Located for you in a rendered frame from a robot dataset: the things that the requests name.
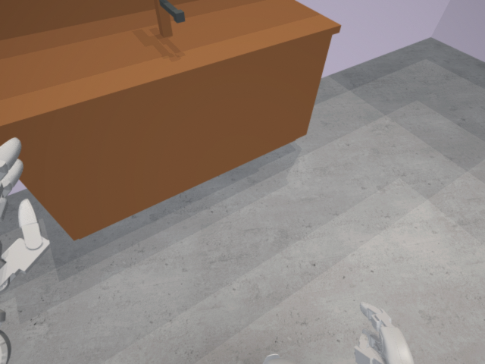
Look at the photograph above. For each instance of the robot right hand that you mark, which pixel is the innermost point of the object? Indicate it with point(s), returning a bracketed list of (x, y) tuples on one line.
[(389, 347)]

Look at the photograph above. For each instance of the counter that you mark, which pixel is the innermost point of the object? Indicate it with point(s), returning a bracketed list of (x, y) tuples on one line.
[(118, 107)]

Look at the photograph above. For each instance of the robot left hand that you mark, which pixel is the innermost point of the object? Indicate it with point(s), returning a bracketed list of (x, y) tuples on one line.
[(23, 254)]

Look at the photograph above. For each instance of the tap lever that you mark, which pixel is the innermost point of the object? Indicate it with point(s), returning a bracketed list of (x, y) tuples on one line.
[(177, 14)]

